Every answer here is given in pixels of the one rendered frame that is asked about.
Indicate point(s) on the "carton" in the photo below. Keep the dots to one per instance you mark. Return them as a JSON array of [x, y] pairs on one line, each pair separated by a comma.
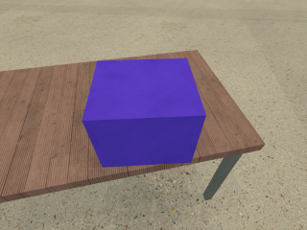
[[143, 112]]

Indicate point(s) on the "table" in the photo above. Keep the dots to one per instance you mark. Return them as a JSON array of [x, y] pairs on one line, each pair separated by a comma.
[[45, 148]]

